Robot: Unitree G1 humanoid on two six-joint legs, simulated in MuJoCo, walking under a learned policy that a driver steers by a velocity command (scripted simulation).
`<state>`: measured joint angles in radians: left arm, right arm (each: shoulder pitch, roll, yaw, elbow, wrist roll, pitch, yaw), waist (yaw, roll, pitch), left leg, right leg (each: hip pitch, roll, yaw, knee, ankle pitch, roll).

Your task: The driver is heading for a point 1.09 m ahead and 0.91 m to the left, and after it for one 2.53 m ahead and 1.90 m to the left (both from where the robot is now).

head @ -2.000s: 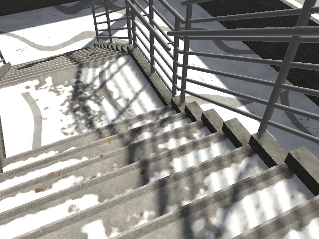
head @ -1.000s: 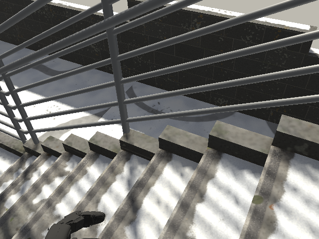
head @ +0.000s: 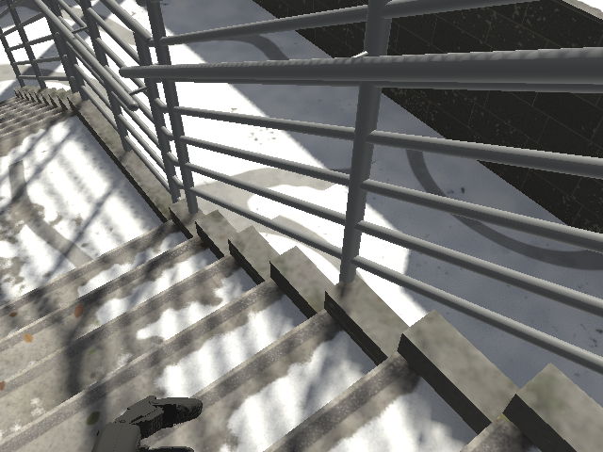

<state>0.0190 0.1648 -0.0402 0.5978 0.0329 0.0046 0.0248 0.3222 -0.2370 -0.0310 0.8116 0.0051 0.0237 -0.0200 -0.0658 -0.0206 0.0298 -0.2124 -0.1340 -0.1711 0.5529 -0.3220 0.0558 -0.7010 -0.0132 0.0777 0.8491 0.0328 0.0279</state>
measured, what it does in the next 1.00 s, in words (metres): steps on the spot, turning left: right foot, then left foot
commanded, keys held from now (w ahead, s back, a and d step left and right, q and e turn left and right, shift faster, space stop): q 0.90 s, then w+q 0.10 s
